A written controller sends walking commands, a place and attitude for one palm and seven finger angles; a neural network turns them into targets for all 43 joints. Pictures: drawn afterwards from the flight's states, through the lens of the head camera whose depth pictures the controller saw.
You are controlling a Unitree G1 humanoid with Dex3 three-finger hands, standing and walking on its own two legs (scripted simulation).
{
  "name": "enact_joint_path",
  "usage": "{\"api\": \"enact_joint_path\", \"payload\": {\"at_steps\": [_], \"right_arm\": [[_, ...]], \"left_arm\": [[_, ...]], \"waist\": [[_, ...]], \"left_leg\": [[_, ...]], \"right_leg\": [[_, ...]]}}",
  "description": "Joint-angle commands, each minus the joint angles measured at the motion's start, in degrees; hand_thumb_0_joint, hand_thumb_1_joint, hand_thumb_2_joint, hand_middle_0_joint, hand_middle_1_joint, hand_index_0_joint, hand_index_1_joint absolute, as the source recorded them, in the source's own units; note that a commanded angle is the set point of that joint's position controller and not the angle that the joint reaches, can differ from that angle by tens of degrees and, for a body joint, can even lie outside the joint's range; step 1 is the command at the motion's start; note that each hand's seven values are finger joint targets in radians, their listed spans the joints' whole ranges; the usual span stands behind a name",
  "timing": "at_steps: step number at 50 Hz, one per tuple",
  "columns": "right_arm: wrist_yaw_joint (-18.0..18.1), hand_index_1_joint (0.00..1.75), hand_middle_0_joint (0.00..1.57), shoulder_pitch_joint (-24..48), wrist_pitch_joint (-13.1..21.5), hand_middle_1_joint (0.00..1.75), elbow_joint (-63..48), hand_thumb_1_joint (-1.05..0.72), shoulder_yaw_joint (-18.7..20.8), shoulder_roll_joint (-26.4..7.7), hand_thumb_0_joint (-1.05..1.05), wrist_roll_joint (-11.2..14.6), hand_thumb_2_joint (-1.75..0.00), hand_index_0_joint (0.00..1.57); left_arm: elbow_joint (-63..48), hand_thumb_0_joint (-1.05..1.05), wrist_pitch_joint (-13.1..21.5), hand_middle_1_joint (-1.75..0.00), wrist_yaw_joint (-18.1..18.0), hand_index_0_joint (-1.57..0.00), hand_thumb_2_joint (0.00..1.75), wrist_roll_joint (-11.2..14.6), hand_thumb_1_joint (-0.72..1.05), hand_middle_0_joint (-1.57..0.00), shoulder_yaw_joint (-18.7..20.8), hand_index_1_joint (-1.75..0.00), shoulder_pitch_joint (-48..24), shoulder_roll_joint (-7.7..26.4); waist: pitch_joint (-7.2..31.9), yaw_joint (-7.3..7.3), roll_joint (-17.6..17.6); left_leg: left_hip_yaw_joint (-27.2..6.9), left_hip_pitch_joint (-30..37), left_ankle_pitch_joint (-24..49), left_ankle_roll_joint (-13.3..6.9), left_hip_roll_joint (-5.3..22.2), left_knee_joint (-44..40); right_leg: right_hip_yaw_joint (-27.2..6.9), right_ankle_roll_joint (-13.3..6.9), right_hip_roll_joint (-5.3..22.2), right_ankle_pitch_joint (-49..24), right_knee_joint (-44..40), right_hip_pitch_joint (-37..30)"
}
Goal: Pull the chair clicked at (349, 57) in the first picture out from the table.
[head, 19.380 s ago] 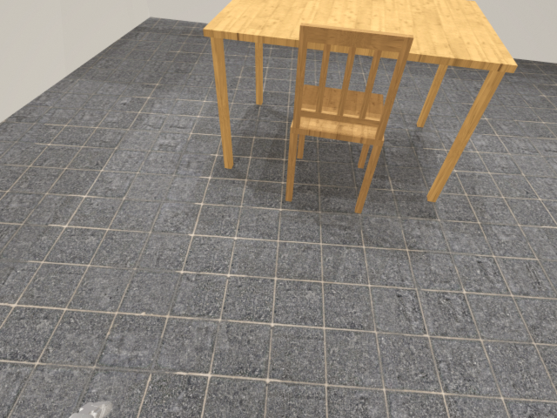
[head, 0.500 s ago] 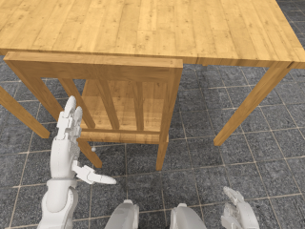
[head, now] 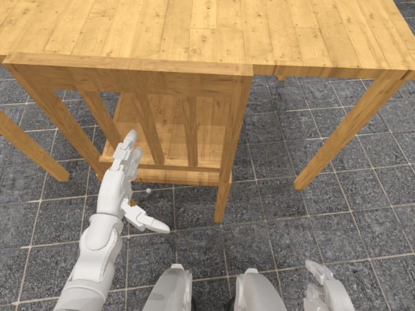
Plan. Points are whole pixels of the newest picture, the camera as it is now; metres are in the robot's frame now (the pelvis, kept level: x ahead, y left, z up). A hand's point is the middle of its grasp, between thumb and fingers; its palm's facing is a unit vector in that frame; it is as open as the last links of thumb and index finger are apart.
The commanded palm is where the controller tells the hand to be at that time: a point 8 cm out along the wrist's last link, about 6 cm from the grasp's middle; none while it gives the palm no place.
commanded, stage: push the fingers through the gap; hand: left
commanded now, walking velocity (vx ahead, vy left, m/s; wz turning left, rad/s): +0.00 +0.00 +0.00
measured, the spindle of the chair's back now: (150, 132) +0.46 +0.14 +0.01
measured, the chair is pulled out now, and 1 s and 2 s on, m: -0.01 -0.01 -0.01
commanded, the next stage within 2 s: hook a spindle and tug to test in 1.20 s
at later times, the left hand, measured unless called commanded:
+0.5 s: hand (150, 160) +0.38 +0.13 +0.04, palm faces +0.01 -1.00 -0.01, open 16.9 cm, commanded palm +0.37 +0.18 +0.03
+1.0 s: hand (157, 148) +0.42 +0.12 +0.01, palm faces -0.01 -1.00 -0.03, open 16.9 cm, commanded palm +0.40 +0.17 +0.02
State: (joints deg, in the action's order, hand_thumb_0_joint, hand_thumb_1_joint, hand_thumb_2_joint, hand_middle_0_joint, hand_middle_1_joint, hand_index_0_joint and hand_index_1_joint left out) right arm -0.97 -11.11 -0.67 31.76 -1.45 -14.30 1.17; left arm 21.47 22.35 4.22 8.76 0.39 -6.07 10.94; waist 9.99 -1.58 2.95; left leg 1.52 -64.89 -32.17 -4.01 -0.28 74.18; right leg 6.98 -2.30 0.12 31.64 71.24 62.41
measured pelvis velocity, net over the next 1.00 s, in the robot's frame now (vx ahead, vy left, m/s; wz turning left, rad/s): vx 0.00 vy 0.00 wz -0.02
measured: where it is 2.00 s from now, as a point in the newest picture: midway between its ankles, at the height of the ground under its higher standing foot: outside the picture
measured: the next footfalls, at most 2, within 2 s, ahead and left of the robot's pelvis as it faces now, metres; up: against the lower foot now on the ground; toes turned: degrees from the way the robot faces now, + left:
none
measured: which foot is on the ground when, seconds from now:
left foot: down 0.00-1.00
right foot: down 0.00-1.00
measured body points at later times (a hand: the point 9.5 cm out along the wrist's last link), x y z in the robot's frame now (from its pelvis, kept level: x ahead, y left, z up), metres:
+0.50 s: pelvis +0.01 +0.01 +0.01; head +0.13 +0.02 +0.44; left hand +0.37 +0.18 +0.04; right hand +0.13 -0.25 -0.11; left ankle +0.03 +0.08 -0.62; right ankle +0.02 -0.10 -0.62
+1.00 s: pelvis +0.00 +0.00 +0.00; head +0.13 +0.01 +0.44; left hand +0.42 +0.18 +0.02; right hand +0.10 -0.26 -0.12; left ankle +0.02 +0.08 -0.62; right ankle +0.02 -0.10 -0.62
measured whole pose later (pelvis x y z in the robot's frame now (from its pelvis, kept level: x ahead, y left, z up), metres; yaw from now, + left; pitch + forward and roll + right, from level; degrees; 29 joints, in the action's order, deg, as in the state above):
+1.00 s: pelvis +0.00 +0.00 +0.00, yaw -1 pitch +25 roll -3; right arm -1.9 -13.9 -2.6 34.9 -0.6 -14.4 -0.2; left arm 44.3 26.6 1.3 6.9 7.9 -26.8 12.3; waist 10.0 -5.2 2.3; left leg 2.6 -65.5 -31.4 -3.8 0.4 72.2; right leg 5.8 -2.3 -0.7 30.5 69.6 63.8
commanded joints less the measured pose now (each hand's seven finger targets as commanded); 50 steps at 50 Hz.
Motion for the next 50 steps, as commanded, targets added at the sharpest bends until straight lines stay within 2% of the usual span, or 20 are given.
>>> {"api": "enact_joint_path", "payload": {"at_steps": [1, 5, 6, 9, 10, 13, 15, 20, 21, 23, 25, 28, 31, 33, 35, 38, 40, 44, 47, 50], "right_arm": [[2.8, 0.30, 0.20, -0.7, 3.4, 0.30, -6.8, -0.90, 3.9, -8.6, 0.00, -0.2, -0.90, 0.20], [1.9, 0.30, 0.20, -0.7, 4.8, 0.30, -4.5, -0.90, 3.6, -7.1, 0.00, -2.1, -0.90, 0.20], [1.6, 0.30, 0.20, -1.2, 4.6, 0.30, -3.9, -0.90, 3.6, -7.3, 0.00, -2.3, -0.90, 0.20], [0.2, 0.30, 0.20, -1.4, 3.5, 0.30, -3.8, -0.90, 3.7, -7.8, 0.00, -2.1, -0.90, 0.20], [0.0, 0.30, 0.20, -1.8, 3.0, 0.30, -4.1, -0.90, 3.9, -8.2, 0.00, -1.9, -0.90, 0.20], [0.0, 0.30, 0.20, -2.7, 1.5, 0.30, -5.4, -0.90, 4.1, -9.0, 0.00, -0.7, -0.90, 0.20], [0.5, 0.30, 0.20, -2.8, 1.3, 0.30, -6.1, -0.90, 4.4, -9.1, 0.00, -0.3, -0.90, 0.20], [1.4, 0.30, 0.20, -3.3, 2.9, 0.30, -4.2, -0.90, 4.4, -8.2, 0.00, -1.4, -0.90, 0.20], [1.3, 0.30, 0.20, -3.6, 3.1, 0.30, -3.4, -0.90, 4.4, -8.3, 0.00, -1.8, -0.90, 0.20], [0.5, 0.30, 0.20, -3.8, 2.9, 0.30, -2.3, -0.90, 4.4, -7.8, 0.00, -2.2, -0.90, 0.20], [-0.1, 0.30, 0.20, -4.1, 2.2, 0.30, -1.4, -0.90, 4.4, -8.1, 0.00, -2.2, -0.90, 0.20], [-0.4, 0.30, 0.20, -4.8, 0.7, 0.30, -2.1, -0.90, 4.4, -8.8, 0.00, -1.5, -0.90, 0.20], [0.1, 0.30, 0.20, -4.9, 0.2, 0.30, -3.5, -0.90, 4.4, -9.1, 0.00, -1.2, -0.90, 0.20], [0.5, 0.30, 0.20, -4.8, 0.5, 0.30, -4.2, -0.90, 4.5, -8.7, 0.00, -1.2, -0.90, 0.20], [0.7, 0.30, 0.20, -4.9, 1.3, 0.30, -3.8, -0.90, 4.4, -8.1, 0.00, -1.4, -0.90, 0.20], [0.7, 0.30, 0.20, -5.7, 1.8, 0.30, -1.7, -0.90, 4.5, -8.0, 0.00, -2.0, -0.90, 0.20], [0.5, 0.30, 0.20, -6.2, 1.6, 0.30, -0.2, -0.90, 4.5, -8.3, 0.00, -2.0, -0.90, 0.20], [-0.2, 0.30, 0.20, -6.9, 0.3, 0.30, -0.6, -0.90, 4.5, -8.9, 0.00, -1.6, -0.90, 0.20], [-0.1, 0.30, 0.20, -6.8, -0.3, 0.30, -2.2, -0.90, 4.5, -9.3, 0.00, -1.1, -0.90, 0.20], [0.2, 0.30, 0.20, -6.5, 0.0, 0.30, -2.9, -0.90, 4.6, -8.6, 0.00, -1.3, -0.90, 0.20]], "left_arm": [[-17.6, 0.00, 4.8, -0.08, -1.8, -0.06, 0.30, 1.8, -0.50, -0.06, 5.2, -0.08, -17.8, 6.3], [-17.8, 0.00, 12.7, -0.08, -8.1, -0.06, 0.30, -0.3, -0.50, -0.06, 8.2, -0.08, -18.9, 7.3], [-14.3, 0.00, 13.0, -0.08, -8.7, -0.06, 0.30, -1.4, -0.50, -0.06, 9.0, -0.08, -17.5, 8.3], [-2.5, 0.00, 10.8, -0.08, -6.6, -0.06, 0.30, -4.0, -0.50, -0.06, 3.9, -0.08, -14.8, 3.8], [-0.5, 0.00, 9.2, -0.08, -5.4, -0.06, 0.30, -4.1, -0.50, -0.06, 2.8, -0.08, -14.0, 2.8], [2.3, 0.00, 4.2, -0.08, -1.7, -0.06, 0.30, -2.3, -0.50, -0.06, 1.5, -0.08, -15.6, 1.6], [-2.4, 0.00, 3.6, -0.08, -0.9, -0.06, 0.30, -0.3, -0.50, -0.06, 2.4, -0.08, -19.1, 2.0], [-15.2, 0.00, 11.1, -0.08, -5.7, -0.06, 0.30, 0.5, -0.50, -0.06, 7.6, -0.08, -27.0, 7.3], [-14.6, 0.00, 12.3, -0.08, -6.9, -0.06, 0.30, -0.3, -0.50, -0.06, 8.2, -0.08, -26.7, 8.4], [-8.6, 0.00, 13.0, -0.08, -8.0, -0.06, 0.30, -2.4, -0.50, -0.06, 6.0, -0.08, -24.2, 5.6], [0.9, 0.00, 11.4, -0.08, -7.3, -0.06, 0.30, -3.9, -0.50, -0.06, 4.2, -0.08, -23.5, 3.5], [10.5, 0.00, 7.3, -0.08, -5.0, -0.06, 0.30, -4.6, -0.50, -0.06, 3.9, -0.08, -23.7, 2.9], [7.1, 0.00, 6.1, -0.08, -3.5, -0.06, 0.30, -2.1, -0.50, -0.06, 6.7, -0.08, -28.1, 4.8], [-0.6, 0.00, 8.0, -0.08, -3.8, -0.06, 0.30, -0.6, -0.50, -0.06, 9.9, -0.08, -31.4, 8.4], [-7.0, 0.00, 10.9, -0.08, -4.6, -0.06, 0.30, 0.0, -0.50, -0.06, 9.8, -0.08, -35.5, 8.9], [-4.2, 0.00, 13.3, -0.08, -6.1, -0.06, 0.30, -1.4, -0.50, -0.06, 9.6, -0.08, -35.5, 9.1], [4.0, 0.00, 12.5, -0.08, -6.0, -0.06, 0.30, -3.1, -0.50, -0.06, 7.9, -0.08, -35.3, 7.4], [16.5, 0.00, 8.3, -0.08, -3.5, -0.06, 0.30, -3.4, -0.50, -0.06, 6.0, -0.08, -31.1, 3.7], [14.9, 0.00, 7.1, -0.08, -2.3, -0.06, 0.30, -1.4, -0.50, -0.06, 8.9, -0.08, -31.3, 5.8], [5.1, 0.00, 10.4, -0.08, -3.5, -0.06, 0.30, -0.5, -0.50, -0.06, 11.8, -0.08, -37.2, 9.6]], "waist": [[21.5, -2.75, -2.6], [24.2, -1.50, 1.3], [23.0, -1.63, 0.0], [18.1, -2.92, -0.5], [18.8, -2.83, -0.1], [18.8, -3.31, -1.3], [21.8, -3.02, -0.8], [28.9, -2.35, 2.4], [28.6, -2.60, 1.5], [24.9, -3.37, 1.0], [19.3, -4.91, -1.9], [15.9, -4.97, -2.8], [21.2, -3.77, -0.5], [28.3, -2.43, 1.7], [32.5, -2.75, 3.4], [29.7, -4.09, 2.1], [23.9, -6.01, -0.7], [17.8, -5.75, -2.2], [21.8, -4.16, -2.2], [27.9, -3.36, 0.2]], "left_leg": [[-6.7, 18.1, 16.0, 2.3, 1.2, -11.2], [-7.0, 20.8, 20.4, 3.3, 1.1, -10.2], [-6.9, 19.0, 20.1, 3.2, 1.1, -10.0], [-6.3, 15.3, 16.1, 3.2, 1.0, -10.1], [-6.2, 15.9, 15.7, 3.2, 1.1, -10.4], [-5.8, 16.4, 15.8, 3.0, 1.0, -12.0], [-6.5, 19.4, 17.8, 3.1, 1.3, -12.5], [-7.8, 27.0, 27.4, 4.0, 1.9, -11.4], [-7.9, 26.4, 28.3, 3.9, 1.9, -10.9], [-7.8, 24.2, 27.3, 4.1, 2.0, -10.4], [-7.1, 18.7, 21.2, 3.6, 1.7, -10.2], [-6.0, 14.8, 16.2, 3.1, 1.2, -11.2], [-5.7, 17.3, 18.2, 3.0, 0.9, -11.6], [-5.6, 21.6, 23.7, 3.4, 1.1, -11.3], [-6.0, 25.3, 27.5, 3.6, 1.3, -10.9], [-6.3, 24.3, 27.8, 3.5, 1.6, -10.1], [-6.2, 19.5, 23.0, 3.2, 1.6, -9.7], [-5.4, 15.4, 17.5, 3.0, 1.0, -11.1], [-4.8, 15.8, 18.9, 2.8, 0.8, -11.4], [-4.5, 18.9, 22.3, 2.8, 0.7, -10.9]], "right_leg": [[-4.9, 0.9, -0.6, -12.5, -10.5, -10.7], [-4.7, 0.6, -0.8, -13.5, -7.8, -8.5], [-4.6, 0.6, -1.0, -13.3, -7.6, -8.5], [-4.6, 0.4, -0.8, -11.9, -8.0, -7.3], [-4.5, 0.4, -0.8, -11.8, -8.4, -7.1], [-4.6, 0.3, -0.9, -13.0, -10.1, -9.5], [-4.4, 0.4, -0.8, -14.1, -10.5, -10.5], [-4.6, 0.6, -0.8, -19.2, -8.6, -10.5], [-4.5, 0.7, -1.0, -19.6, -8.0, -9.9], [-4.1, 0.7, -0.9, -18.8, -7.5, -7.9], [-4.1, 0.8, -0.9, -15.8, -8.2, -6.8], [-4.3, 0.6, -1.0, -13.2, -9.5, -6.9], [-4.9, 0.4, -0.9, -15.0, -10.0, -9.8], [-5.5, 0.4, -0.9, -19.6, -9.4, -13.1], [-5.8, 0.6, -1.0, -22.5, -9.0, -14.2], [-5.6, 0.9, -1.2, -22.2, -8.6, -12.0], [-5.3, 1.2, -1.2, -19.1, -8.8, -9.4], [-4.8, 0.7, -1.2, -15.0, -10.4, -8.0], [-5.4, 0.5, -1.1, -16.8, -10.6, -11.3], [-6.3, 0.8, -1.1, -20.4, -10.2, -14.6]]}}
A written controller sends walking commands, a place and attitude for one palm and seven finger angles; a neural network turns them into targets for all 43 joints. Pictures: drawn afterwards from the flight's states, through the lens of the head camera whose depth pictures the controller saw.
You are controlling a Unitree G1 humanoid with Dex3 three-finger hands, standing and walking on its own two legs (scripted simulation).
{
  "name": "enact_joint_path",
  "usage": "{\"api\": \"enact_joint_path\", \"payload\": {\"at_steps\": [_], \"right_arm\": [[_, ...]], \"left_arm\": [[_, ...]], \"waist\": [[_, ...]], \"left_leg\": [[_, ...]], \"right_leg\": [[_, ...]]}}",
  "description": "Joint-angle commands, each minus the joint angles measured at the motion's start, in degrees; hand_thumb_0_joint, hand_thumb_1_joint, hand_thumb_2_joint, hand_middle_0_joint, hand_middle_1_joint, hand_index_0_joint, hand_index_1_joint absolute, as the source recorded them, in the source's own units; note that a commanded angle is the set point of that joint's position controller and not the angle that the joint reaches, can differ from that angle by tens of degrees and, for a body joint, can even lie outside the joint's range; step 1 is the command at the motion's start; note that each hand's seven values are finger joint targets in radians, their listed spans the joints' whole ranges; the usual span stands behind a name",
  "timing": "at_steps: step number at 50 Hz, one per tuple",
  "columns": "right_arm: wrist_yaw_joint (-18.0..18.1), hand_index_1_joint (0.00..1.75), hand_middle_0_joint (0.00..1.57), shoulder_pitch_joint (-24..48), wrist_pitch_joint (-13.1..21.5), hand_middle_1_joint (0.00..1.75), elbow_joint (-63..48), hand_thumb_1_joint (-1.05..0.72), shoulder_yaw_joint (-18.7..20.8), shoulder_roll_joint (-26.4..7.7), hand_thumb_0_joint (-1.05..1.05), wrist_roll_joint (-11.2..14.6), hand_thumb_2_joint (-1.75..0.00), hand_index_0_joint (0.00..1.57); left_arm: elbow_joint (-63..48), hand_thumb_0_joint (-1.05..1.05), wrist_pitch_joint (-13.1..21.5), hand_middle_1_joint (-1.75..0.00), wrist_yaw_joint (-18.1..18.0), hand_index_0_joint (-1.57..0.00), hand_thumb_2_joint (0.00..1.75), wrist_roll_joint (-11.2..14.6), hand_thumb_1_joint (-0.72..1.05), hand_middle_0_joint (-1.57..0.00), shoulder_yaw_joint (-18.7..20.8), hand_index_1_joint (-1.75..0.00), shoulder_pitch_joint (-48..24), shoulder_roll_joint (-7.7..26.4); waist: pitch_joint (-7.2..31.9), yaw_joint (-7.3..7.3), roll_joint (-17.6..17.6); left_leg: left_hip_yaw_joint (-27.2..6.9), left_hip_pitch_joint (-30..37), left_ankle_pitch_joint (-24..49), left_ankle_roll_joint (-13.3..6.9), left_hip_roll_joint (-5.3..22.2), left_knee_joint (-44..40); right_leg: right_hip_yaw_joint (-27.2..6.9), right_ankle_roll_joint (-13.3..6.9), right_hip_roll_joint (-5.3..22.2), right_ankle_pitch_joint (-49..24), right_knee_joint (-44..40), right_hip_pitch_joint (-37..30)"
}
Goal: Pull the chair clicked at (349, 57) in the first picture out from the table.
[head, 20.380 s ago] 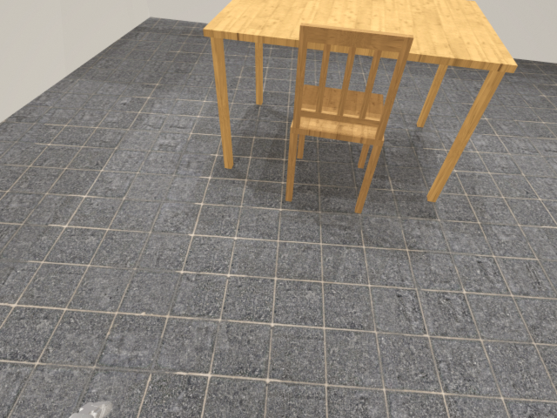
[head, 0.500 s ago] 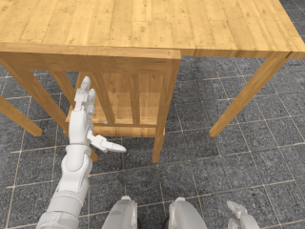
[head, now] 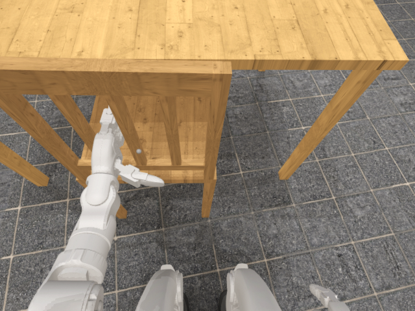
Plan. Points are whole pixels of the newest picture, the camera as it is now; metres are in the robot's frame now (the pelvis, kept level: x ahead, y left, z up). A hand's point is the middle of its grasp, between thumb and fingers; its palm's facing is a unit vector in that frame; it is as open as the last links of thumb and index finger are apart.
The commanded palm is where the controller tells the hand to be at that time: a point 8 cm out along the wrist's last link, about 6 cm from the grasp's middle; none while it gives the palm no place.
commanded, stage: push the fingers through the gap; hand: left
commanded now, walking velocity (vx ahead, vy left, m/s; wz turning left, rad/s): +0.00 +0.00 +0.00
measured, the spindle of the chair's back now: (130, 134) +0.46 +0.16 +0.00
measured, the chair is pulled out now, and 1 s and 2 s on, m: -0.01 -0.01 0.04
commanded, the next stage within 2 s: hook a spindle and tug to test in 0.20 s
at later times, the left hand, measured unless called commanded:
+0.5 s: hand (133, 149) +0.42 +0.14 +0.02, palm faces +0.05 -1.00 -0.01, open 16.5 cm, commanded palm +0.39 +0.19 +0.02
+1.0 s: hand (135, 147) +0.42 +0.14 +0.02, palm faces +0.04 -1.00 -0.02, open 9.0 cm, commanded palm +0.38 +0.18 +0.02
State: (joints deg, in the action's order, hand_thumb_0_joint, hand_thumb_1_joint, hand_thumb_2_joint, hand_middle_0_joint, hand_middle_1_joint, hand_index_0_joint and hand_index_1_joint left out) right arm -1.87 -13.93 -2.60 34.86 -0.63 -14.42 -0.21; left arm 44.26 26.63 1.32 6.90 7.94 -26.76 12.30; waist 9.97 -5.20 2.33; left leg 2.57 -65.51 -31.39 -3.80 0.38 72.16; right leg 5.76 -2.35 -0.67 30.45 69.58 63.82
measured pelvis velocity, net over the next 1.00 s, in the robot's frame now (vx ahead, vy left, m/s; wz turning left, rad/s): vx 0.00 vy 0.01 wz -0.01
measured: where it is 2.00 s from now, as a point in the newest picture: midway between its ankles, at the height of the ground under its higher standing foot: outside the picture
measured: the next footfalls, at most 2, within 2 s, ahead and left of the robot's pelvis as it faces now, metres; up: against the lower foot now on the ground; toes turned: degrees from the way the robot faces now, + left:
none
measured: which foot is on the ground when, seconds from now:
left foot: down 0.00-1.00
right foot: down 0.00-1.00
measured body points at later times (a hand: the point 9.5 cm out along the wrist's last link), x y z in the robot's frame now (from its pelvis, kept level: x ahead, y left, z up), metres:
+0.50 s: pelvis +0.00 +0.00 +0.00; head +0.13 +0.02 +0.43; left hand +0.41 +0.20 +0.02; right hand +0.10 -0.26 -0.12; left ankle +0.02 +0.08 -0.63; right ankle +0.02 -0.10 -0.63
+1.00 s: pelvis +0.00 +0.01 +0.00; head +0.13 +0.03 +0.43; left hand +0.41 +0.19 +0.02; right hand +0.10 -0.24 -0.12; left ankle +0.02 +0.08 -0.63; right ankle +0.02 -0.10 -0.63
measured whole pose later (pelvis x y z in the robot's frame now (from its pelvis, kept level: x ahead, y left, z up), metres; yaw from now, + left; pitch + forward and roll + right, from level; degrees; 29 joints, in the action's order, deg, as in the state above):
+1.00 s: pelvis +0.00 +0.01 +0.00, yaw -1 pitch +25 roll -3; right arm -2.5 -13.3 -3.3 35.1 -0.1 -13.8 -1.0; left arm 41.1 29.6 -2.0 5.6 7.4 -25.5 11.0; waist 10.0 -5.0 2.3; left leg 3.1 -65.8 -32.0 -4.7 0.4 72.6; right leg 5.1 -1.4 -0.8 30.4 69.4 64.0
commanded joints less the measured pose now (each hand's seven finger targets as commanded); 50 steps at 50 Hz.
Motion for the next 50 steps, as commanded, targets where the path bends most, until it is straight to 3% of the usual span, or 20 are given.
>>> {"api": "enact_joint_path", "payload": {"at_steps": [1, 2, 3, 6, 7, 10, 13, 15, 16, 17, 21, 23, 24, 25, 30, 35, 40, 44, 50], "right_arm": [[1.2, 0.30, 0.20, -3.6, 2.2, 0.30, -6.0, -0.90, 3.7, -8.6, 0.00, -0.2, -0.90, 0.20], [1.3, 0.30, 0.20, -3.7, 2.4, 0.30, -5.7, -0.90, 3.7, -8.3, 0.00, -0.4, -0.90, 0.20], [1.3, 0.30, 0.20, -3.7, 2.5, 0.30, -5.3, -0.90, 3.7, -7.9, 0.00, -0.6, -0.90, 0.20], [1.4, 0.30, 0.20, -4.0, 2.8, 0.30, -3.9, -0.90, 3.5, -8.2, 0.00, -0.8, -0.90, 0.20], [1.2, 0.30, 0.20, -3.9, 2.8, 0.30, -3.5, -0.90, 3.6, -8.1, 0.00, -0.9, -0.90, 0.20], [1.2, 0.30, 0.20, -4.5, 2.2, 0.30, -3.2, -0.90, 3.5, -8.9, 0.00, -0.4, -0.90, 0.20], [1.2, 0.30, 0.20, -4.5, 1.9, 0.30, -4.3, -0.90, 3.6, -9.2, 0.00, 0.2, -0.90, 0.20], [1.3, 0.30, 0.20, -4.2, 1.9, 0.30, -4.8, -0.90, 3.7, -9.1, 0.00, 0.3, -0.90, 0.20], [1.3, 0.30, 0.20, -4.0, 2.1, 0.30, -5.2, -0.90, 3.7, -8.9, 0.00, 0.3, -0.90, 0.20], [1.4, 0.30, 0.20, -4.2, 2.3, 0.30, -5.0, -0.90, 3.8, -8.9, 0.00, 0.2, -0.90, 0.20], [1.5, 0.30, 0.20, -4.2, 2.8, 0.30, -3.7, -0.90, 3.7, -8.7, 0.00, -0.5, -0.90, 0.20], [1.2, 0.30, 0.20, -4.1, 2.8, 0.30, -3.4, -0.90, 3.7, -8.3, 0.00, -0.8, -0.90, 0.20], [1.1, 0.30, 0.20, -4.1, 2.7, 0.30, -3.6, -0.90, 3.8, -8.5, 0.00, -0.8, -0.90, 0.20], [0.8, 0.30, 0.20, -3.9, 2.6, 0.30, -3.7, -0.90, 3.8, -8.4, 0.00, -0.9, -0.90, 0.20], [0.5, 0.30, 0.20, -4.1, 1.3, 0.30, -4.7, -0.90, 4.0, -8.9, 0.00, -0.1, -0.90, 0.20], [0.9, 0.30, 0.20, -3.5, 1.5, 0.30, -5.2, -0.90, 3.9, -8.7, 0.00, 0.0, -0.90, 0.20], [0.9, 0.30, 0.20, -3.6, 2.0, 0.30, -3.8, -0.90, 4.0, -8.5, 0.00, -0.7, -0.90, 0.20], [0.2, 0.30, 0.20, -3.8, 1.5, 0.30, -4.0, -0.90, 4.2, -8.6, 0.00, -1.0, -0.90, 0.20], [0.1, 0.30, 0.20, -3.5, 0.7, 0.30, -5.4, -0.90, 4.1, -8.3, 0.00, -0.4, -0.90, 0.20]], "left_arm": [[-20.0, 0.00, 7.5, -0.08, -1.4, -0.06, 0.30, 1.2, -0.50, -0.06, 5.7, -0.08, -17.6, 10.3], [-22.9, 0.00, 9.2, -0.08, -2.2, -0.06, 0.30, 0.8, -0.50, -0.06, 6.5, -0.08, -19.2, 11.7], [-22.5, 0.00, 10.2, -0.08, -2.9, -0.06, 0.30, 0.4, -0.50, -0.06, 6.2, -0.08, -18.7, 11.3], [-18.1, 0.00, 11.2, -0.08, -3.4, -0.06, 0.30, -1.4, -0.50, -0.06, 5.0, -0.08, -19.1, 10.9], [-14.7, 0.00, 10.5, -0.08, -2.9, -0.06, 0.30, -2.0, -0.50, -0.06, 3.5, -0.08, -17.2, 8.7], [-6.3, 0.00, 7.3, -0.08, -0.5, -0.06, 0.30, -1.3, -0.50, -0.06, 2.7, -0.08, -15.3, 7.4], [-5.6, 0.00, 5.0, -0.08, 2.1, -0.06, 0.30, 0.6, -0.50, -0.06, 2.1, -0.08, -14.1, 6.0], [-10.0, 0.00, 5.3, -0.08, 2.7, -0.06, 0.30, 1.8, -0.50, -0.06, 2.0, -0.08, -16.3, 6.0], [-12.5, 0.00, 6.0, -0.13, 2.6, -0.08, 0.30, 2.4, -0.50, -0.08, 1.7, -0.13, -17.0, 5.7], [-14.8, 0.00, 6.8, -0.19, 2.0, -0.10, 0.30, 2.4, -0.50, -0.10, 3.7, -0.19, -17.8, 8.0], [-15.8, 0.00, 10.0, -0.41, -0.7, -0.17, 0.30, 0.7, -0.50, -0.17, 5.1, -0.41, -20.8, 10.3], [-14.2, 0.00, 10.7, -0.52, -1.5, -0.20, 0.30, -0.5, -0.50, -0.20, 4.3, -0.52, -19.3, 9.0], [-13.7, 0.00, 10.7, -0.57, -1.8, -0.22, 0.30, -1.0, -0.50, -0.22, 4.7, -0.57, -17.5, 9.2], [-13.1, 0.00, 10.3, -0.63, -1.7, -0.24, 0.30, -1.1, -0.50, -0.24, 3.3, -0.63, -16.2, 7.5], [-10.3, 0.00, 6.4, -0.90, 0.0, -0.32, 0.30, -0.3, -0.50, -0.32, 1.5, -0.90, -12.5, 5.3], [-16.2, 0.00, 7.1, -1.18, -0.7, -0.41, 0.42, 0.7, -0.22, -0.41, 0.9, -1.18, -17.1, 4.8], [-16.1, 0.00, 9.8, -1.45, -2.8, -0.50, 0.54, -0.9, 0.06, -0.50, 0.6, -1.45, -18.7, 4.8], [-15.5, 0.00, 9.2, -1.45, -3.1, -0.50, 0.64, -1.7, 0.28, -0.50, -0.5, -1.45, -16.0, 3.5], [-16.8, 0.00, 7.2, -1.45, -2.7, -0.50, 0.78, -0.5, 0.62, -0.50, 1.1, -1.45, -10.4, 4.6]], "waist": [[29.2, 0.37, 1.2], [31.4, 0.60, 3.1], [30.9, 0.32, 2.8], [26.7, -1.47, 0.4], [25.0, -1.71, 1.2], [20.0, -2.40, -1.8], [21.7, -1.52, -0.8], [24.7, -1.35, 0.6], [26.4, -1.08, 2.3], [28.0, -0.56, 2.8], [26.5, -1.61, 0.6], [25.5, -1.34, 1.2], [25.6, -0.64, 2.1], [25.9, -0.88, 2.6], [24.0, -0.98, 0.4], [25.0, -1.33, 0.3], [25.0, -1.49, 2.3], [27.4, -0.77, 3.9], [27.4, 0.19, 0.4]], "left_leg": [[-5.9, 20.1, 22.5, 2.7, 0.2, -8.5], [-5.7, 21.7, 23.8, 2.9, 0.2, -8.3], [-5.7, 21.9, 24.0, 2.9, 0.2, -8.2], [-6.0, 18.4, 21.0, 2.6, 0.4, -7.9], [-5.6, 17.7, 19.4, 2.7, 0.3, -7.7], [-5.2, 13.1, 14.4, 2.3, 0.0, -8.4], [-5.1, 14.8, 16.4, 2.4, -0.1, -9.1], [-5.5, 18.0, 18.9, 2.5, 0.1, -9.0], [-5.6, 19.8, 20.5, 2.6, 0.2, -8.8], [-5.8, 21.0, 22.2, 2.7, 0.3, -8.6], [-6.1, 18.8, 21.3, 2.6, 0.3, -7.5], [-6.0, 18.6, 20.8, 2.8, 0.3, -7.6], [-6.0, 19.2, 21.4, 3.0, 0.3, -7.8], [-5.9, 19.7, 21.5, 3.1, 0.3, -7.9], [-6.3, 19.8, 21.4, 3.1, 0.6, -9.0], [-7.0, 21.6, 21.6, 3.1, 0.7, -9.2], [-8.1, 23.6, 22.3, 3.8, 1.0, -8.7], [-8.5, 26.1, 25.2, 4.4, 1.3, -8.7], [-6.9, 22.8, 25.2, 3.5, 0.7, -9.3]], "right_leg": [[-5.1, 0.9, -0.4, -19.7, -7.8, -15.8], [-5.6, 0.9, -0.4, -20.7, -7.6, -16.2], [-5.6, 1.0, -0.5, -21.1, -7.6, -16.3], [-5.4, 1.2, -0.5, -18.8, -7.3, -14.3], [-5.3, 1.2, -0.5, -17.5, -7.7, -12.9], [-5.4, 1.1, -0.4, -13.9, -9.4, -13.0], [-5.1, 0.8, -0.4, -15.7, -9.7, -14.0], [-4.9, 0.8, -0.3, -17.1, -9.4, -13.9], [-4.8, 0.7, -0.4, -17.9, -9.0, -13.6], [-4.8, 0.7, -0.4, -19.0, -8.6, -14.0], [-4.9, 1.1, -0.5, -18.6, -7.5, -13.0], [-4.8, 1.0, -0.5, -17.8, -7.2, -12.1], [-4.6, 0.8, -0.5, -18.0, -7.0, -11.9], [-4.5, 0.9, -0.5, -18.1, -7.2, -11.8], [-3.9, 0.7, -0.7, -17.6, -8.2, -11.8], [-3.7, 0.9, -0.6, -17.0, -8.2, -11.3], [-3.2, 0.7, -0.7, -15.4, -7.0, -7.6], [-2.8, 0.5, -0.7, -16.3, -6.6, -7.3], [-3.6, 0.6, -0.8, -19.9, -7.9, -13.8]]}}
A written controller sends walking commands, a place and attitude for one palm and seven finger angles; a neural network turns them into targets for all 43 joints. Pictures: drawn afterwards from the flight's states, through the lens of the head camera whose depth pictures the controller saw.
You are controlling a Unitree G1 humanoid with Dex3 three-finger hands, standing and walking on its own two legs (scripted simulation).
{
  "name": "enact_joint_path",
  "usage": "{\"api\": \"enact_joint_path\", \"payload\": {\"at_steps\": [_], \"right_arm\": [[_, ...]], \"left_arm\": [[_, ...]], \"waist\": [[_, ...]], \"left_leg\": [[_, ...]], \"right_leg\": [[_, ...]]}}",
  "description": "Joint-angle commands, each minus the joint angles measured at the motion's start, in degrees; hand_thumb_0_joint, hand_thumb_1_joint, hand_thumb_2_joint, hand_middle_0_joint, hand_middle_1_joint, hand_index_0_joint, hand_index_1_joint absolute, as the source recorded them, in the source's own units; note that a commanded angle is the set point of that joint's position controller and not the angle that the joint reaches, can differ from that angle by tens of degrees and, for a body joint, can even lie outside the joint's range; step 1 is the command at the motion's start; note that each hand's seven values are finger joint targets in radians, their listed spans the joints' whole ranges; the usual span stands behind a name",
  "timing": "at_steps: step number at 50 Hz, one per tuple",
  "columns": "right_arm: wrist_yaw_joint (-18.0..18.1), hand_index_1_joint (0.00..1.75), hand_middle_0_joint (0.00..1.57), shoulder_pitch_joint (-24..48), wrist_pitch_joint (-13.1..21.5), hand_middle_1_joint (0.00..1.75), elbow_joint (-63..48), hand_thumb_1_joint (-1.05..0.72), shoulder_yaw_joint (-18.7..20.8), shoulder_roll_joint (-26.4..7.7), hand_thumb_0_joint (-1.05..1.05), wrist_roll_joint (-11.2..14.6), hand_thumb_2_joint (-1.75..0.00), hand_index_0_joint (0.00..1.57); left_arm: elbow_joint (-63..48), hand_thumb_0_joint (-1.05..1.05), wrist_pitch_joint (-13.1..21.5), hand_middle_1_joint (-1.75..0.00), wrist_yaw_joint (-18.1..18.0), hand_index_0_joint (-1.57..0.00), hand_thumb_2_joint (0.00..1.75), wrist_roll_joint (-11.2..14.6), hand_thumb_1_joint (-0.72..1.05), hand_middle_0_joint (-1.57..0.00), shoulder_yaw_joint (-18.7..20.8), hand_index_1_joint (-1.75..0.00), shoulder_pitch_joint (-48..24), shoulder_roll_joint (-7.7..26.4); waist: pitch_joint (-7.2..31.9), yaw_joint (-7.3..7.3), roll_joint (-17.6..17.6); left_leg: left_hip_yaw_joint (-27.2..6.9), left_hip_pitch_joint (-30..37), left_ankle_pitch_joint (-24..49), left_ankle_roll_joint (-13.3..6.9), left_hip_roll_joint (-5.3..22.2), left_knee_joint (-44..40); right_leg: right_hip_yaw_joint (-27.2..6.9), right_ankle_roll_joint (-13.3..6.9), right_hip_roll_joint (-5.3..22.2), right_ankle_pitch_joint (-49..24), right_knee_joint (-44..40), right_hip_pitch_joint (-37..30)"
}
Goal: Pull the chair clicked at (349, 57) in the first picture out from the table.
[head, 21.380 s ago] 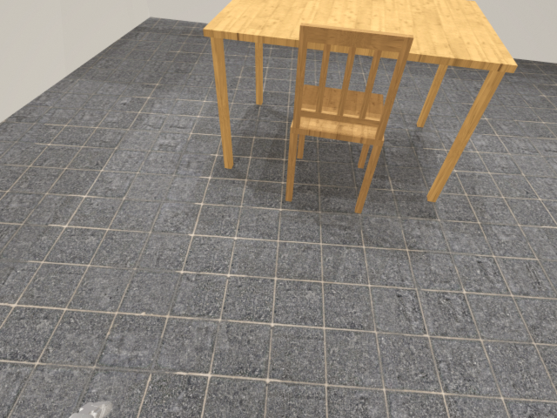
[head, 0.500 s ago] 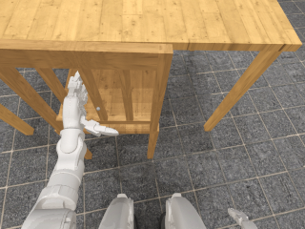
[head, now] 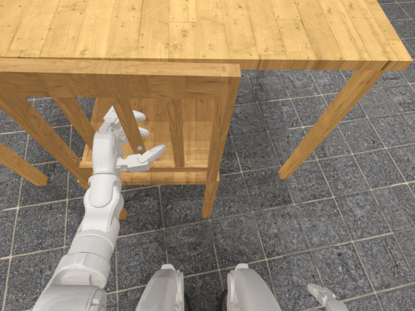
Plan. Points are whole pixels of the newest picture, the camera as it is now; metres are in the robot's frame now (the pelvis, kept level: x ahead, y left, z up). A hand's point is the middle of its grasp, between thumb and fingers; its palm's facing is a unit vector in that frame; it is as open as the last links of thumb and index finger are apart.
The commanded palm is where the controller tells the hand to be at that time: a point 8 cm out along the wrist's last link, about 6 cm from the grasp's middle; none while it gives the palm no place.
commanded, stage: hook a spindle and tug to test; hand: left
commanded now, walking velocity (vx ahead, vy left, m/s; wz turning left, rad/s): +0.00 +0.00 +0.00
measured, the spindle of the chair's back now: (134, 136) +0.45 +0.15 +0.00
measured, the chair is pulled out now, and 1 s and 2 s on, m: -0.01 0.04 0.19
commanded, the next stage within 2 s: step backward, pulling the chair out in 0.80 s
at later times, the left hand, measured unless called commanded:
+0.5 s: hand (141, 157) +0.40 +0.13 +0.02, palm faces +0.06 -1.00 -0.02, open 5.5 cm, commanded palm +0.36 +0.17 +0.02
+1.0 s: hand (138, 165) +0.38 +0.13 +0.02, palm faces +0.05 -0.99 -0.10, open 5.6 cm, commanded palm +0.35 +0.18 +0.02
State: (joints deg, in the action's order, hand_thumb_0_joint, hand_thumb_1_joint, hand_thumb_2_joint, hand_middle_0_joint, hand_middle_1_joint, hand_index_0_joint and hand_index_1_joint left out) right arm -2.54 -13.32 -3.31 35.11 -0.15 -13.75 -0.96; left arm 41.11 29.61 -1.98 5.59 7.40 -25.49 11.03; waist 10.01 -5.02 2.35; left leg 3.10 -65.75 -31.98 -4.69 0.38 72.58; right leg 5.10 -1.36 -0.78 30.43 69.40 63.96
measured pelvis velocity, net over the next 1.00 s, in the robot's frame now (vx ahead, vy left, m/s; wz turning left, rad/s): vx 0.00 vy -0.01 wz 0.02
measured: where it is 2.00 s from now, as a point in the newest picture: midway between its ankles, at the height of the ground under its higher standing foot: outside the picture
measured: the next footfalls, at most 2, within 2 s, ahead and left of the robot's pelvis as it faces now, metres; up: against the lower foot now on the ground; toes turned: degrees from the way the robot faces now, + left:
left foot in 1.90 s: -0.06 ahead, +0.13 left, +0.00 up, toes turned +0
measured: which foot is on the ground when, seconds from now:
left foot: down 0.00-1.00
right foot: down 0.00-1.00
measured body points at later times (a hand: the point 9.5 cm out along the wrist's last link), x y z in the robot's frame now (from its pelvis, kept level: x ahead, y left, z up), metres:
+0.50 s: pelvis +0.01 -0.01 +0.00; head +0.13 +0.01 +0.44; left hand +0.39 +0.18 +0.02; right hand +0.12 -0.26 -0.12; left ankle +0.02 +0.07 -0.62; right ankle +0.02 -0.11 -0.62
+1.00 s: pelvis +0.00 -0.01 +0.03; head +0.13 +0.00 +0.46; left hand +0.37 +0.18 +0.03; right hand +0.14 -0.25 -0.09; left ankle +0.02 +0.07 -0.62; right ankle +0.02 -0.11 -0.62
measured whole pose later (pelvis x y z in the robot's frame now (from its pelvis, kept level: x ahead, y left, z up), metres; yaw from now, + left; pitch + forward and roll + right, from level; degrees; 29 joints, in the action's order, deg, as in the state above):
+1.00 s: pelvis +0.00 -0.01 +0.03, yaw +1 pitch +18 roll -2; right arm 1.2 -11.4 -7.5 31.1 -0.3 -12.3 2.1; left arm 28.7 17.9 -4.5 4.1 2.5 -15.9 10.9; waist 3.5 -3.5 1.3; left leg 3.0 -53.3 -29.7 -4.6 -0.6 64.7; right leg 4.8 -1.8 -0.4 29.0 62.8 52.0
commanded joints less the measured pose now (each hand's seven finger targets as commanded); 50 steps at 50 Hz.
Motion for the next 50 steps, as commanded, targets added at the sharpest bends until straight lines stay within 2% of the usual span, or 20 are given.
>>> {"api": "enact_joint_path", "payload": {"at_steps": [1, 3, 5, 12, 14, 18, 24, 26, 31, 32, 35, 37, 38, 41, 44, 45, 46, 47, 48, 50], "right_arm": [[0.9, 0.30, 0.20, -4.2, 1.4, 0.30, -5.9, -0.90, 3.6, -9.1, 0.00, 0.4, -0.90, 0.20], [0.7, 0.30, 0.20, -3.9, 1.2, 0.30, -5.8, -0.90, 3.4, -8.7, 0.00, 0.5, -0.90, 0.20], [0.8, 0.30, 0.20, -4.0, 1.3, 0.30, -5.5, -0.90, 3.5, -8.9, 0.00, 0.4, -0.90, 0.20], [0.5, 0.30, 0.20, -4.1, 1.4, 0.30, -5.7, -0.90, 3.8, -8.8, 0.00, 0.2, -0.90, 0.20], [0.4, 0.30, 0.20, -3.7, 1.2, 0.30, -6.0, -0.90, 3.9, -8.8, 0.00, 0.2, -0.90, 0.20], [0.5, 0.30, 0.20, -3.4, 0.9, 0.30, -6.1, -0.90, 3.8, -8.6, 0.00, 0.3, -0.90, 0.20], [0.8, 0.30, 0.20, -2.8, 1.0, 0.30, -6.9, -0.90, 3.6, -8.4, 0.00, 0.5, -0.90, 0.20], [1.0, 0.30, 0.20, -2.6, 1.0, 0.30, -7.1, -0.90, 3.4, -8.4, 0.00, 0.5, -0.90, 0.20], [1.0, 0.30, 0.20, -1.9, 1.4, 0.30, -7.7, -0.90, 3.4, -8.2, 0.00, 0.7, -0.90, 0.20], [1.0, 0.30, 0.20, -1.8, 1.4, 0.30, -7.5, -0.90, 3.4, -8.2, 0.00, 0.6, -0.90, 0.20], [1.1, 0.30, 0.20, -1.4, 1.6, 0.30, -7.8, -0.90, 3.3, -8.1, 0.00, 0.7, -0.90, 0.20], [1.2, 0.30, 0.20, -1.4, 1.8, 0.30, -7.9, -0.90, 3.3, -8.3, 0.00, 0.6, -0.90, 0.20], [1.3, 0.30, 0.20, -1.3, 1.8, 0.30, -7.8, -0.90, 3.3, -8.3, 0.00, 0.7, -0.90, 0.20], [1.3, 0.30, 0.20, -1.3, 2.0, 0.30, -7.6, -0.90, 3.3, -8.4, 0.00, 0.7, -0.90, 0.20], [1.4, 0.30, 0.20, -1.3, 2.2, 0.30, -7.3, -0.90, 3.4, -8.5, 0.00, 0.6, -0.90, 0.20], [1.3, 0.30, 0.20, -1.2, 2.4, 0.30, -7.5, -0.90, 3.5, -8.2, 0.00, 0.6, -0.90, 0.20], [3.4, 0.30, 0.20, -6.3, -2.0, 0.30, -12.5, -0.90, 3.2, -7.8, 0.00, 3.2, -0.90, 0.20], [5.1, 0.30, 0.20, -6.8, -3.0, 0.30, -13.3, -0.90, 3.7, -7.4, 0.00, 4.1, -0.90, 0.20], [6.0, 0.30, 0.20, -6.7, -3.0, 0.30, -13.2, -0.90, 3.6, -7.3, 0.00, 4.2, -0.90, 0.20], [7.1, 0.30, 0.20, -3.2, -4.3, 0.30, -11.9, -0.90, 2.4, -6.7, 0.00, 4.4, -0.90, 0.20]], "left_arm": [[-13.3, 0.00, 4.1, -1.45, 0.6, -0.50, 0.80, 0.9, 0.68, -0.50, 2.6, -1.45, -10.1, 6.9], [-13.8, 0.00, 4.0, -1.45, 0.7, -0.50, 0.85, 0.9, 0.79, -0.50, 0.1, -1.45, -11.1, 4.3], [-14.2, 0.00, 4.5, -1.45, 0.5, -0.50, 0.90, 0.7, 0.90, -0.50, 0.5, -1.45, -12.5, 4.9], [-15.9, 0.00, 5.4, -1.45, 0.4, -0.50, 0.90, 0.1, 0.90, -0.50, -1.6, -1.45, -9.6, 2.9], [-16.5, 0.00, 5.0, -1.45, 0.2, -0.50, 0.90, 0.3, 0.90, -0.50, -0.6, -1.45, -7.3, 3.8], [-16.3, 0.00, 4.4, -1.45, 0.2, -0.50, 0.90, -0.4, 0.90, -0.50, -2.0, -1.45, -8.1, 3.0], [-18.2, 0.00, 4.1, -1.45, 0.7, -0.50, 0.90, 0.3, 0.90, -0.50, -0.6, -1.45, -3.5, 4.5], [-18.0, 0.00, 3.9, -1.45, 1.0, -0.50, 0.90, 0.5, 0.90, -0.50, -0.2, -1.45, -3.4, 5.0], [-20.1, 0.00, 3.7, -1.45, 1.7, -0.50, 0.90, 1.0, 0.90, -0.50, -1.4, -1.45, -0.4, 4.1], [-19.6, 0.00, 3.5, -1.45, 1.8, -0.50, 0.90, 1.2, 0.90, -0.50, -1.2, -1.45, -0.6, 4.1], [-20.2, 0.00, 3.5, -1.45, 2.0, -0.50, 0.90, 1.1, 0.90, -0.50, -2.4, -1.45, -0.9, 3.1], [-20.6, 0.00, 3.4, -1.45, 2.1, -0.50, 0.90, 1.3, 0.90, -0.50, -0.8, -1.45, 0.5, 4.6], [-21.1, 0.00, 3.6, -1.45, 2.1, -0.50, 0.90, 1.2, 0.90, -0.50, -1.2, -1.45, -0.3, 4.6], [-20.3, 0.00, 3.2, -1.45, 2.2, -0.50, 0.90, 0.9, 0.90, -0.50, -3.0, -1.45, -2.5, 3.0], [-20.7, 0.00, 3.3, -1.45, 1.9, -0.50, 0.90, 0.8, 0.90, -0.50, -2.5, -1.45, -4.0, 3.7], [-21.5, 0.00, 3.1, -1.45, 2.1, -0.50, 0.90, 0.8, 0.90, -0.50, -6.4, -1.45, -3.9, -0.5], [-29.8, 0.00, -3.9, -1.45, -2.6, -0.50, 0.90, -3.4, 0.90, -0.50, 3.0, -1.45, -10.9, 17.5], [-37.1, 0.00, -6.5, -1.45, -4.1, -0.50, 0.90, -3.4, 0.90, -0.50, 0.7, -1.45, -13.6, 15.9], [-36.3, 0.00, -8.4, -1.45, -4.8, -0.50, 0.90, -3.4, 0.90, -0.50, -0.1, -1.45, -10.6, 14.3], [-26.4, 0.00, -13.0, -1.45, -5.2, -0.50, 0.90, -3.8, 0.90, -0.50, -2.6, -1.45, -2.1, 10.3]], "waist": [[27.2, 0.36, -0.2], [25.1, -0.45, 0.4], [23.7, -0.84, -0.1], [26.3, -0.05, 2.6], [25.9, 0.57, 2.2], [24.5, -0.46, -0.2], [25.4, 0.79, -1.2], [24.2, 0.48, -1.8], [24.0, 0.95, 1.0], [23.5, 0.55, -0.8], [22.5, 0.33, -0.9], [22.8, 1.05, -0.6], [23.2, 0.58, -1.3], [21.1, -0.19, 0.1], [22.8, -0.10, 0.4], [23.6, -0.81, 0.1], [34.4, 2.07, 0.7], [37.0, 1.31, 3.9], [35.2, 0.90, 3.6], [26.5, 0.94, 3.6]], "left_leg": [[-7.6, 22.7, 26.5, 4.5, 0.8, -10.0], [-7.4, 22.4, 25.8, 4.3, 0.8, -9.9], [-7.8, 22.4, 24.7, 4.4, 1.1, -9.9], [-8.3, 26.0, 28.6, 5.0, 1.4, -9.7], [-8.1, 25.6, 28.4, 5.2, 1.3, -9.8], [-7.5, 22.7, 25.5, 4.2, 0.9, -9.3], [-6.4, 21.0, 25.0, 3.8, 0.4, -9.4], [-6.1, 19.1, 23.9, 3.5, 0.2, -9.2], [-6.0, 20.7, 25.1, 3.7, 0.2, -9.2], [-5.8, 19.7, 24.2, 3.6, 0.2, -9.1], [-5.8, 18.9, 22.4, 3.5, 0.1, -9.0], [-5.8, 18.4, 22.9, 3.5, 0.0, -9.0], [-6.0, 18.8, 23.1, 3.5, 0.2, -9.0], [-6.5, 19.2, 22.0, 3.6, 0.3, -8.9], [-6.7, 19.8, 21.6, 3.7, 0.2, -8.5], [-6.9, 21.4, 22.5, 3.6, 0.3, -8.6], [-5.9, 37.5, 22.6, 2.5, 1.1, -21.0], [-4.7, 42.9, 26.3, 2.3, 0.7, -23.3], [-4.9, 43.2, 29.1, 2.5, 0.7, -24.1], [-6.6, 40.1, 29.5, 2.6, 2.3, -27.2]], "right_leg": [[-2.9, -0.5, -0.9, -20.3, -7.4, -14.2], [-2.8, -0.3, -0.7, -19.8, -7.7, -13.1], [-2.7, -0.3, -0.7, -18.4, -7.7, -11.6], [-2.3, -0.5, -0.6, -19.4, -6.8, -10.3], [-2.4, -0.5, -0.6, -19.5, -7.1, -11.0], [-2.9, -0.2, -0.6, -19.6, -7.3, -12.0], [-3.6, -0.3, -0.4, -21.5, -7.7, -16.0], [-3.9, -0.2, -0.4, -21.7, -7.8, -16.7], [-3.8, -0.3, -0.4, -21.9, -7.8, -15.8], [-3.9, -0.2, -0.3, -21.8, -8.0, -16.2], [-4.0, -0.1, -0.3, -20.4, -8.1, -15.7], [-4.1, -0.2, -0.3, -21.1, -7.8, -16.6], [-4.0, -0.2, -0.2, -21.2, -7.7, -16.3], [-3.5, -0.3, -0.3, -18.7, -7.6, -13.1], [-3.6, -0.2, -0.2, -18.2, -7.4, -12.8], [-3.3, -0.2, -0.2, -18.7, -7.5, -12.5], [-8.8, -0.5, 3.5, -22.6, -19.1, -36.9], [-9.6, 0.4, 3.8, -32.3, -22.3, -42.3], [-9.2, 0.8, 4.2, -38.4, -22.4, -43.3], [-8.5, 1.1, 4.8, -36.9, -23.4, -40.3]]}}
